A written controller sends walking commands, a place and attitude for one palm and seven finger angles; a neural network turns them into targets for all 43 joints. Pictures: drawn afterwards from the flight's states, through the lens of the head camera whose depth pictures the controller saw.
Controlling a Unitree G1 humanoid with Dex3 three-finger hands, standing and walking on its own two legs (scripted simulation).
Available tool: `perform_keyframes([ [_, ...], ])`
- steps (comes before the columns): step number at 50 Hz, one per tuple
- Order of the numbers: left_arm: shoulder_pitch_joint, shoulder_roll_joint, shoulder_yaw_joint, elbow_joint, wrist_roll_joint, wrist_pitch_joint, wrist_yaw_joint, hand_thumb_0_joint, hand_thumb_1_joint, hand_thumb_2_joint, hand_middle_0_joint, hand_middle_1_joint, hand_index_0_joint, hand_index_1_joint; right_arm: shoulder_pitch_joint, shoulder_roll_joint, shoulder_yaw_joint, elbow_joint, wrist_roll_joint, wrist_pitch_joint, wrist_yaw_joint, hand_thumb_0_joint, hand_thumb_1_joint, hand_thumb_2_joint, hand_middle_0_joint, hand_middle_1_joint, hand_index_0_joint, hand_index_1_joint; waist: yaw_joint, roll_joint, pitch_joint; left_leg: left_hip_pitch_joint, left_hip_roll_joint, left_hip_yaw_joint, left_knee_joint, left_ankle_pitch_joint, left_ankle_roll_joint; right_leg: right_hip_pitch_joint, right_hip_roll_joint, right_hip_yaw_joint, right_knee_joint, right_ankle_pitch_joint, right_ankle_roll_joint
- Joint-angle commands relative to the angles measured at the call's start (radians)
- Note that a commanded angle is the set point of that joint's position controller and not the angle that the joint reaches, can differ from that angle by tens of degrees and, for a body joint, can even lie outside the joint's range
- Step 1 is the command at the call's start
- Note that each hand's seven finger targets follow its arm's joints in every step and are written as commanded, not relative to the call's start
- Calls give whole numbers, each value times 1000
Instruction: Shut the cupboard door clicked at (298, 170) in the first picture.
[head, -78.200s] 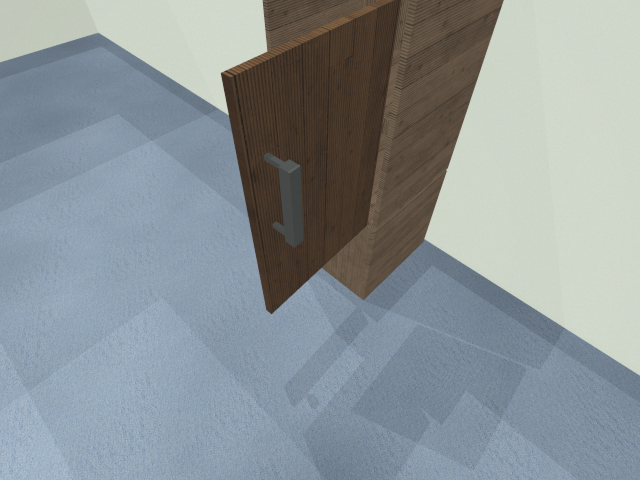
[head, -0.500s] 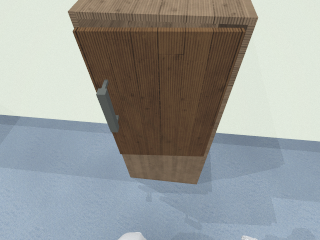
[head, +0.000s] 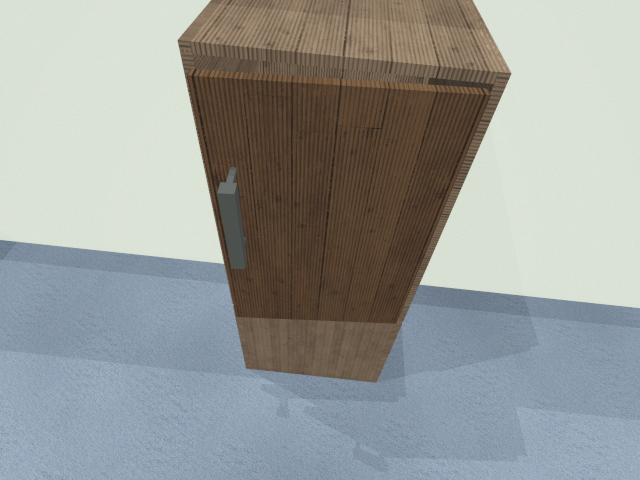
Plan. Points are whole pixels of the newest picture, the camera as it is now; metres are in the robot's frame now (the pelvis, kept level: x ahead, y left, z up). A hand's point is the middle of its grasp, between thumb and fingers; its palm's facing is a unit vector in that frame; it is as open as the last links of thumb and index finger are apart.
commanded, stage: come to a stop and stand still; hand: left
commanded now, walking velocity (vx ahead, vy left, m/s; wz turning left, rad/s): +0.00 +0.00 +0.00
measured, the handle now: (236, 220) +0.49 +0.17 +0.01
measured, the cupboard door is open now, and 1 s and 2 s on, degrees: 4 4 4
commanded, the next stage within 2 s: look again from close up in 0.10 s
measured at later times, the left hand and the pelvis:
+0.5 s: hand out of the picture +0.02 +0.21 -0.17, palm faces +0.03 -0.96 -0.27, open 7.4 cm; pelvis -0.02 +0.01 -0.01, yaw +0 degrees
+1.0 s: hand out of the picture -0.02 +0.21 -0.18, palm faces +0.00 -0.97 -0.24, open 7.4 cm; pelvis -0.04 +0.00 +0.00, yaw +0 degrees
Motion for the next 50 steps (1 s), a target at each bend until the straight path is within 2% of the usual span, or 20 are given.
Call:
perform_keyframes([
  [1, 75, 63, 9, -17, 4, -13, 10, 0, 900, 900, -200, -300, -200, -300, 46, -129, -25, -33, 0, -27, -11, 0, -900, -900, 200, 300, 200, 300, 5, 39, 25, -74, 103, -110, -123, 4, 6, 12, -65, 69, -58, 57, -30],
  [9, 112, 41, 2, 4, 4, -18, 14, 0, 900, 900, -200, -300, -200, -300, 75, -108, -24, -17, 3, -30, -16, 0, -900, -900, 200, 300, 200, 300, -4, 40, 42, -53, 99, -95, -107, 44, 6, -15, -65, 77, -61, 74, -29],
  [10, 71, 245, -1, -111, 21, -50, 15, 0, 900, 900, -200, -300, -200, -300, -5, -253, -35, -139, -1, -48, 3, 0, -900, -900, 200, 300, 200, 300, -20, 117, 99, -83, 52, -108, -53, 234, -10, -43, -55, 30, 18, 150, -47],
  [11, 85, 182, 27, -111, 18, -52, 22, 0, 900, 900, -200, -300, -200, -300, 3, -249, -58, -151, -12, -78, -9, 0, -900, -900, 200, 300, 200, 300, -13, 201, -61, -39, 101, -116, 29, 347, -1, -4, -73, 42, 84, 119, -47],
  [12, 94, 169, 17, -111, 12, -55, 24, 0, 900, 900, -200, -300, -200, -300, 15, -221, -54, -152, -9, -82, -16, 0, -900, -900, 200, 300, 200, 300, -14, 221, -182, 37, 104, -121, 71, 445, 11, 16, -70, 37, 90, 168, -59],
  [13, 111, 140, 15, -112, 9, -56, 25, 0, 900, 900, -200, -300, -200, -300, 31, -204, -53, -157, -5, -78, -20, 0, -900, -900, 200, 300, 200, 300, -19, 166, -222, 53, 108, -123, 96, 452, 19, 21, -68, 36, 90, 191, -58],
  [14, 118, 125, 15, -117, 8, -50, 26, 0, 900, 900, -200, -300, -200, -300, 39, -197, -54, -161, -5, -68, -22, 0, -900, -900, 200, 300, 200, 300, -21, 118, -191, 26, 104, -119, 104, 381, 22, 6, -69, 37, 88, 191, -56],
  [15, 117, 122, 9, -123, 8, -44, 26, 0, 900, 900, -200, -300, -200, -300, 24, -194, -50, -172, -8, -58, -18, 0, -900, -900, 200, 300, 200, 300, -16, 16, -119, -30, 97, -115, 103, 270, 31, -19, -71, 55, 77, 179, -56],
  [16, 103, 128, 13, -133, 11, -40, 25, 0, 900, 900, -200, -300, -200, -300, 20, -207, -57, -180, -6, -50, -15, 0, -900, -900, 200, 300, 200, 300, -26, -17, -51, -79, 89, -109, 86, 164, 30, -51, -78, 65, 67, 140, -56],
  [17, 91, 143, 16, -149, 13, -36, 23, 0, 900, 900, -200, -300, -200, -300, 13, -219, -62, -185, -5, -43, -12, 0, -900, -900, 200, 300, 200, 300, -28, -18, 6, -119, 85, -110, 65, 81, 29, -84, -77, 73, 56, 79, -54],
  [19, 74, 169, 22, -173, 13, -36, 21, 0, 900, 900, -200, -300, -200, -300, -12, -241, -66, -196, -6, -40, -7, 0, -900, -900, 200, 300, 200, 300, -24, 9, 47, -152, 86, -122, 38, 23, 32, -108, -71, 88, 40, 24, -56],
  [21, 75, 178, 18, -177, 11, -36, 20, 0, 900, 900, -200, -300, -200, -300, -36, -236, -59, -198, -7, -37, 1, 0, -900, -900, 200, 300, 200, 300, -17, 39, 60, -158, 80, -118, 19, -22, 29, -110, -70, 96, 19, -15, -53],
  [25, 33, 223, 23, -195, 12, -42, 14, 0, 900, 900, -200, -300, -200, -300, -72, -276, -62, -202, -8, -39, 9, 0, -900, -900, 200, 300, 200, 300, -15, 12, 50, -134, 86, -120, -9, -49, 30, -113, -73, 106, -13, -44, -50],
  [29, -4, 259, 25, -199, 11, -44, 8, 0, 900, 900, -200, -300, -200, -300, -106, -313, -62, -196, -8, -39, 15, 0, -900, -900, 200, 300, 200, 300, -16, 24, 33, -122, 89, -127, -39, -80, 25, -103, -79, 110, -41, -70, -46],
  [39, -20, 278, 20, -175, 12, -40, 1, 0, 900, 900, -200, -300, -200, -300, -117, -333, -57, -159, -8, -34, 25, 0, -900, -900, 200, 300, 200, 300, -13, 37, 13, -132, 91, -136, -84, -158, 15, -90, -84, 109, -83, -135, -37],
  [42, -15, 273, 19, -163, 11, -40, 2, 0, 900, 900, -200, -300, -200, -300, -105, -327, -55, -139, -6, -34, 25, 0, -900, -900, 200, 300, 200, 300, -13, 27, 2, -127, 92, -133, -83, -141, 14, -80, -88, 110, -88, -123, -36],
  [44, 35, 181, -2, -127, 8, -30, 4, 0, 900, 900, -200, -300, -200, -300, -66, -240, -31, -105, -11, -24, 26, 0, -900, -900, 200, 300, 200, 300, -15, 36, -11, -124, 94, -125, -91, -188, 0, -75, -83, 95, -92, -165, -19],
  [45, 55, 168, -4, -118, 10, -26, 6, 0, 900, 900, -200, -300, -200, -300, -46, -222, -28, -94, -11, -18, 25, 0, -900, -900, 200, 300, 200, 300, -14, 29, -8, -125, 96, -125, -93, -221, 0, -75, -76, 87, -86, -191, -17],
  [47, 75, 161, -2, -109, 14, -18, 5, 0, 900, 900, -200, -300, -200, -300, -34, -231, -31, -83, -14, -11, 23, 0, -900, -900, 200, 300, 200, 300, -12, 47, 33, -167, 102, -133, -105, -325, 4, -96, -61, 79, -63, -262, -19],
  [50, 121, 144, 3, -100, 16, -18, 1, 0, 900, 900, -200, -300, -200, -300, -24, -221, -36, -77, -13, -9, 19, 0, -900, -900, 200, 300, 200, 300, -4, 51, 73, -194, 110, -140, -95, -347, 17, -107, -49, 70, -34, -251, -29],
])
